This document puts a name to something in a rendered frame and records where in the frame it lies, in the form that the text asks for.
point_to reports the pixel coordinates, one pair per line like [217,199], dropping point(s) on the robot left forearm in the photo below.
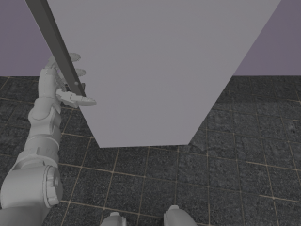
[43,142]

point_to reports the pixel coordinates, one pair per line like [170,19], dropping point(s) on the robot left shin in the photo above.
[114,214]

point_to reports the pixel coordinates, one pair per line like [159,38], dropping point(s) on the handle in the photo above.
[45,20]

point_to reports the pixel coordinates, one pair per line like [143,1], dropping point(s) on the robot left hand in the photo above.
[50,82]

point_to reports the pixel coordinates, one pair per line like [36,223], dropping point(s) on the robot right thigh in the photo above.
[178,217]

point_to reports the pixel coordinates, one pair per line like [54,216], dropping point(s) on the left robot upper arm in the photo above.
[29,194]

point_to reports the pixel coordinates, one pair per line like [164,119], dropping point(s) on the fridge door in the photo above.
[156,67]

